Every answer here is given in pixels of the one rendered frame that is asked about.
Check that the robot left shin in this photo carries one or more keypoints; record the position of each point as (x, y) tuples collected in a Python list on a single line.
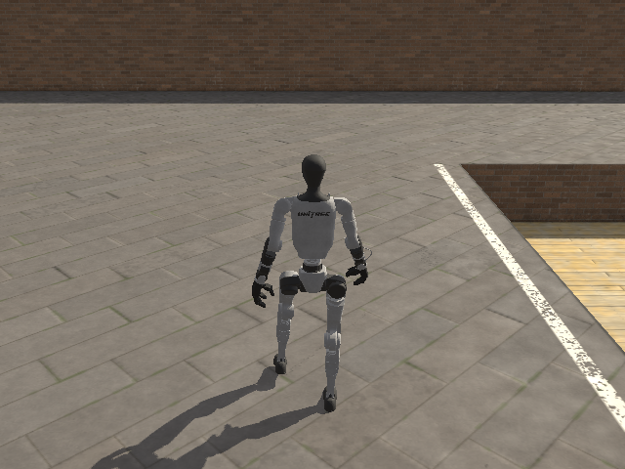
[(282, 333)]

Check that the right robot hand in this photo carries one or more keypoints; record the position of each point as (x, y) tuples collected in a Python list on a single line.
[(353, 271)]

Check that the robot right upper arm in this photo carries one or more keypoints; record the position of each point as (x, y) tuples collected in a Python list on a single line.
[(343, 206)]

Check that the left robot hand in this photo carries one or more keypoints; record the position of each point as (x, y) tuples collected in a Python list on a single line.
[(256, 293)]

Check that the robot right forearm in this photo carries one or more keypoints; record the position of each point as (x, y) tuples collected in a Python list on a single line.
[(358, 256)]

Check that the robot left upper arm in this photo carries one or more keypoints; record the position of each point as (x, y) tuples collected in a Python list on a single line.
[(281, 207)]

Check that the robot left forearm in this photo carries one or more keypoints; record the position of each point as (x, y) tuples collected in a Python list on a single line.
[(265, 264)]

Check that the robot right foot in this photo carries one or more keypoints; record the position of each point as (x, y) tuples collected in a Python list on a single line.
[(329, 403)]

